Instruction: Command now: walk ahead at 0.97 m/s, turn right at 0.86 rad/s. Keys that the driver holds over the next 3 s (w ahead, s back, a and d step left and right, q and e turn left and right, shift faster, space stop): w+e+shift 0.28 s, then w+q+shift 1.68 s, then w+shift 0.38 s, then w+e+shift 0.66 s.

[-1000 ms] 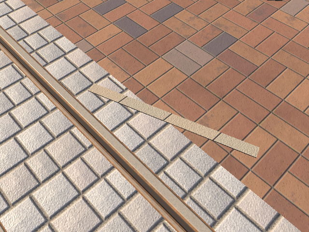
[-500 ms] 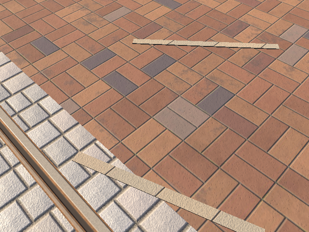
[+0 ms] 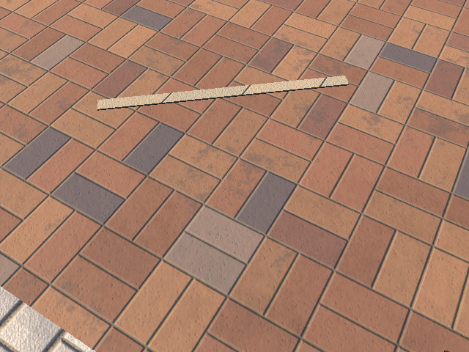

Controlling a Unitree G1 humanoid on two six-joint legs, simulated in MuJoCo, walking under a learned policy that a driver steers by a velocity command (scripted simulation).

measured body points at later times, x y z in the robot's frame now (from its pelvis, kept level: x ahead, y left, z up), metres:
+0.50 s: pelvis +0.42 -0.08 +0.00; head +0.44 -0.09 +0.45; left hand +0.60 +0.14 -0.13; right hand +0.40 -0.34 -0.14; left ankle +0.33 +0.11 -0.59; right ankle +0.44 -0.12 -0.72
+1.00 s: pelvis +0.88 -0.14 +0.00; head +0.89 -0.15 +0.45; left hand +1.08 +0.08 -0.07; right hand +0.87 -0.43 -0.14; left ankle +0.87 -0.14 -0.72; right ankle +0.87 -0.33 -0.61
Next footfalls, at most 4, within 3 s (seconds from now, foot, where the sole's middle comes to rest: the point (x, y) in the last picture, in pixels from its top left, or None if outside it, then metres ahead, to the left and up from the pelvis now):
0.38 right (307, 340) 0.48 -0.14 -0.76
0.84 left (304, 207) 0.91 -0.14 -0.76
1.24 right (335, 114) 1.36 -0.27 -0.76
1.70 left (241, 69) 1.60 0.11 -0.76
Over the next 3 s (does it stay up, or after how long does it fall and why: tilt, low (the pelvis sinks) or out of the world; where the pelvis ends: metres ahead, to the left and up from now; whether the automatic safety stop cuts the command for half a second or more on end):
stays up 2.15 0.97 -0.03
